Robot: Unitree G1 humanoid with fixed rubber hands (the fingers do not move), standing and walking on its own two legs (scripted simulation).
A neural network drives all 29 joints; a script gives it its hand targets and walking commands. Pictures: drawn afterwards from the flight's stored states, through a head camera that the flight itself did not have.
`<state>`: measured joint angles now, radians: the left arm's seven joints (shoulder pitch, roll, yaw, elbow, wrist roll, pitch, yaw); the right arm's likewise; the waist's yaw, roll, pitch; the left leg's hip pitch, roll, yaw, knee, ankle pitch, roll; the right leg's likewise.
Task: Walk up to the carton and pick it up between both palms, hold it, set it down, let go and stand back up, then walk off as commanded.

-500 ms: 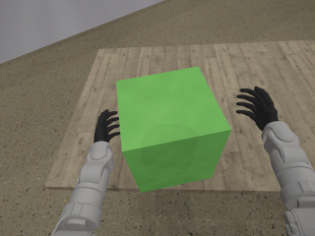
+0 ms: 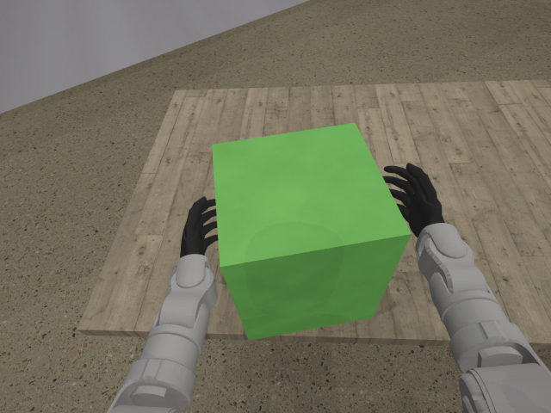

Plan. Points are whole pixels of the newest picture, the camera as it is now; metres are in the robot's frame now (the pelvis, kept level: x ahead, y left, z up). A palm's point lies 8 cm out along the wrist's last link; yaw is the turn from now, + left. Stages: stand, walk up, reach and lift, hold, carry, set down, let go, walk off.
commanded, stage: reach and lift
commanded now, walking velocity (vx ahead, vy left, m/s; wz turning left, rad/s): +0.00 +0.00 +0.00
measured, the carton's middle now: (298, 238) +0.39 +0.00 +0.03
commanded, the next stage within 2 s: none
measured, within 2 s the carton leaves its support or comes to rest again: leaves its support in 1.30 s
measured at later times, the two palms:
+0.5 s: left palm (210, 248) +0.36 +0.13 +0.05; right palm (415, 221) +0.41 -0.17 +0.06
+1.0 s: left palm (212, 252) +0.35 +0.13 +0.05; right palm (417, 226) +0.40 -0.17 +0.06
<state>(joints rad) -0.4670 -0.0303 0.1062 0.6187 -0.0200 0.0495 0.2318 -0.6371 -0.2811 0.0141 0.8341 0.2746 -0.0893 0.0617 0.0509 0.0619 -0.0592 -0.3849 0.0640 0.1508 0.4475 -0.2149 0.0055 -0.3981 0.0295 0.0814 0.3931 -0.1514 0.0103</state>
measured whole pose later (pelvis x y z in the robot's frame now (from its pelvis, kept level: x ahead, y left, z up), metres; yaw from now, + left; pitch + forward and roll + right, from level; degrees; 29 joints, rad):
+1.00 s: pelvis -0.01 -0.01 +0.00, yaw +0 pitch +9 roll -1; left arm -0.47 -0.09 0.11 0.56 0.02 0.15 0.28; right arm -0.64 -0.20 0.01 0.83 0.27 -0.01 -0.05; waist 0.05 0.05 -0.07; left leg -0.39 0.08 0.15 0.45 -0.20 -0.01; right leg -0.40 0.05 0.08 0.38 -0.13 0.00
